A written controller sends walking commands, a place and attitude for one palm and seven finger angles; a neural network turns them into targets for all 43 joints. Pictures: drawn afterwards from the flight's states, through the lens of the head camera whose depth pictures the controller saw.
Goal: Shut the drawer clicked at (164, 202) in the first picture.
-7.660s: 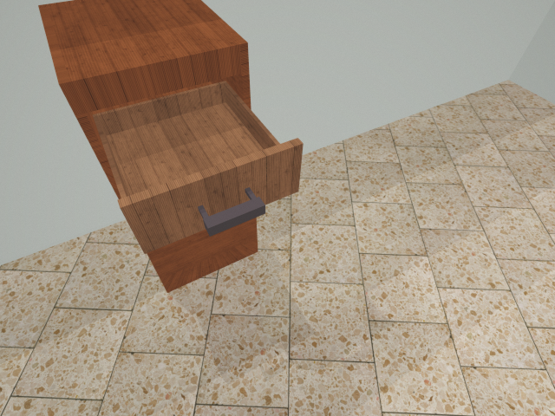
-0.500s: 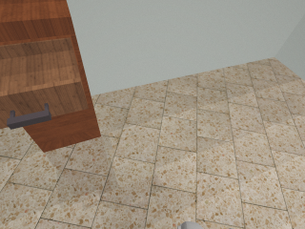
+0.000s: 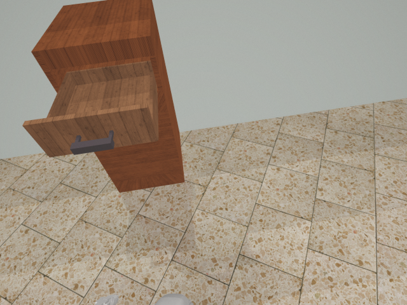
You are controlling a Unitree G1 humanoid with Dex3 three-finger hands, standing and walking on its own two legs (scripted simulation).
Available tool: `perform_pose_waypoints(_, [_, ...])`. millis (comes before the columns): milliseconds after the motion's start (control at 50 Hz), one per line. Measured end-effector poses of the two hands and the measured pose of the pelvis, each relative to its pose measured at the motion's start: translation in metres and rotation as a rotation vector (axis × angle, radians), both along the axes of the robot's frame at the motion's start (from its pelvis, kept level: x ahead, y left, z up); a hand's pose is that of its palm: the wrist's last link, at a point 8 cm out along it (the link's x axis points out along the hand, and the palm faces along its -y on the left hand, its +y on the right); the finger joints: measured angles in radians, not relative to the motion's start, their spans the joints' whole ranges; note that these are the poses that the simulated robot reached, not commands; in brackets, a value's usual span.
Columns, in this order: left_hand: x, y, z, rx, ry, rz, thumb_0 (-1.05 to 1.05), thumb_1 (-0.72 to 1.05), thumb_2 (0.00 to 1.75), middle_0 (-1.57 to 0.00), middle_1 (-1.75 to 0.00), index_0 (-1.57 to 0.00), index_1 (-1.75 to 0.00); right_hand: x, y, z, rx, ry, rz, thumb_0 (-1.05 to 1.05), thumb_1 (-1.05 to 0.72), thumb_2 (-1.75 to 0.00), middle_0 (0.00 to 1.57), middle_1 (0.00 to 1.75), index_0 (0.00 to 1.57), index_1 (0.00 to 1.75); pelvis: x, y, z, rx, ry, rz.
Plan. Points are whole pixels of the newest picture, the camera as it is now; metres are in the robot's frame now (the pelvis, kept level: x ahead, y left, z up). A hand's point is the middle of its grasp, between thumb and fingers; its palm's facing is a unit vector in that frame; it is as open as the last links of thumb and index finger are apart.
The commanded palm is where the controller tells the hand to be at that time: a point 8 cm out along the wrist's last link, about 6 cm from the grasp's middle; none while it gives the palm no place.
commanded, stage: turn to face it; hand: left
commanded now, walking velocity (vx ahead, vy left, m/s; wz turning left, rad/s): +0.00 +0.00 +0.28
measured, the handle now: (93, 140) +0.56 +0.34 -0.03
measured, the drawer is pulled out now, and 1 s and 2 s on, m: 0.29 0.29 0.29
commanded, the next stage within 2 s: take the last steps up to it in 0.10 s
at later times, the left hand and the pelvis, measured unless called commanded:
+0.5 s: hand out of the picture -0.04 +0.27 -0.18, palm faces +0.20 -0.96 -0.18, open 7.4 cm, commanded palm none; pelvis +0.00 +0.08 +0.01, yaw +8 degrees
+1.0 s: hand (127, 250) +0.29 +0.23 -0.17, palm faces +0.06 -0.98 -0.18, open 7.4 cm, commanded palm none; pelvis +0.16 +0.05 -0.02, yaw +7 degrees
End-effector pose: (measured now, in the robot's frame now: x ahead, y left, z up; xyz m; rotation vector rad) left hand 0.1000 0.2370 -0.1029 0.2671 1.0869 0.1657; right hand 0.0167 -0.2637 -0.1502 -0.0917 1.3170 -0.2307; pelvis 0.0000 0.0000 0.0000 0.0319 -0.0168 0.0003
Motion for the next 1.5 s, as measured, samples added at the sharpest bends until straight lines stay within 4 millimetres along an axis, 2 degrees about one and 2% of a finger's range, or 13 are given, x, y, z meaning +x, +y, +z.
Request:
perform_pose_waypoints(160, [-0.083,0.01,-0.019,-0.041,0.13,0.137,0.01,0.91,0.9,-0.21,-0.3,-0.2,-0.29,0.046,0.01,0.009,-0.031,-0.024,0.134,0.01,-0.91,-0.89,0.2,0.3,0.2,0.3,-0.008,0.008,0.0,0.001,-0.003,0.069])
perform_pose_waypoints(320, [-0.169,0.05,-0.056,-0.105,0.287,0.28,0.01,0.91,0.9,-0.21,-0.3,-0.2,-0.29,0.103,0.072,0.023,-0.075,-0.168,0.287,0.01,-0.91,-0.89,0.2,0.3,0.2,0.3,-0.017,0.045,-0.014,-0.034,-0.004,0.117])
perform_pose_waypoints(400, [-0.179,0.067,-0.055,-0.124,0.332,0.285,0.01,0.91,0.9,-0.2,-0.3,-0.2,-0.29,0.1,0.1,0.037,-0.07,-0.204,0.305,0.01,-0.91,-0.89,0.2,0.3,0.2,0.3,-0.012,0.06,-0.005,-0.058,-0.019,0.115])
perform_pose_waypoints(520, [-0.147,0.083,-0.044,-0.149,0.25,0.268,0.01,0.91,0.9,-0.2,-0.3,-0.19,-0.29,0.068,0.114,0.04,-0.074,-0.133,0.259,0.0,-0.93,-0.89,0.21,0.3,0.21,0.3,0.002,0.079,0.007,-0.067,-0.026,0.143])
perform_pose_waypoints(680, [-0.076,0.09,-0.042,-0.147,0.188,0.225,0.01,0.91,0.9,-0.2,-0.3,-0.19,-0.29,0.008,0.12,0.025,-0.045,0.067,0.152,0.01,-0.92,-0.89,0.2,0.3,0.21,0.3,0.035,0.087,0.005,-0.041,-0.021,0.137])
perform_pose_waypoints(820, [0.02,0.079,-0.037,-0.136,0.118,0.15,0.01,0.91,0.9,-0.2,-0.3,-0.19,-0.29,-0.03,0.128,0.019,0.014,0.26,0.068,0.01,-0.91,-0.89,0.2,0.3,0.2,0.3,0.079,0.078,0.0,-0.032,-0.009,0.139])
perform_pose_waypoints(940, [0.128,0.052,-0.034,-0.126,0.025,0.063,0.01,0.91,0.9,-0.2,-0.3,-0.19,-0.29,-0.022,0.123,0.013,0.062,0.39,0.019,0.01,-0.9,-0.89,0.2,0.3,0.21,0.3,0.132,0.06,-0.011,-0.034,0.009,0.128])
perform_pose_waypoints(1000, [0.174,0.037,-0.039,-0.114,-0.05,0.046,0.01,0.91,0.9,-0.2,-0.3,-0.19,-0.29,0.001,0.11,0.003,0.082,0.428,0.01,0.01,-0.9,-0.89,0.21,0.3,0.21,0.3,0.165,0.045,-0.023,-0.025,0.007,0.128])
perform_pose_waypoints(1060, [0.188,0.025,-0.038,-0.117,-0.074,0.083,0.01,0.91,0.9,-0.2,-0.3,-0.19,-0.29,0.05,0.092,-0.005,0.073,0.384,0.031,0.01,-0.9,-0.89,0.21,0.3,0.21,0.3,0.187,0.035,-0.023,-0.034,-0.014,0.147])
perform_pose_waypoints(1180, [0.166,0.025,-0.029,-0.088,0.006,0.22,-0.02,0.95,0.9,-0.21,-0.3,-0.2,-0.29,0.196,0.067,-0.005,0.028,0.122,0.14,0.01,-0.91,-0.89,0.2,0.3,0.2,0.3,0.221,0.027,-0.006,-0.036,-0.019,0.166])
perform_pose_waypoints(1300, [0.137,0.029,-0.029,-0.083,0.145,0.261,-0.02,0.95,0.9,-0.2,-0.3,-0.2,-0.29,0.316,0.075,0.009,0.019,-0.093,0.225,0.01,-0.91,-0.89,0.2,0.3,0.2,0.3,0.25,0.03,0.001,-0.039,-0.003,0.158])
perform_pose_waypoints(1400, [0.117,0.023,-0.042,-0.133,0.252,0.309,0.0,0.93,0.9,-0.2,-0.3,-0.19,-0.29,0.374,0.101,0.013,0.016,-0.169,0.282,0.0,-0.91,-0.89,0.2,0.3,0.2,0.3,0.27,0.045,-0.002,-0.047,-0.013,0.147])
perform_pose_waypoints(1500, [0.109,0.023,-0.057,-0.166,0.31,0.333,0.0,0.92,0.9,-0.2,-0.3,-0.19,-0.29,0.395,0.127,0.013,0.016,-0.185,0.312,0.01,-0.91,-0.89,0.2,0.3,0.2,0.3,0.277,0.056,-0.009,-0.026,-0.028,0.138])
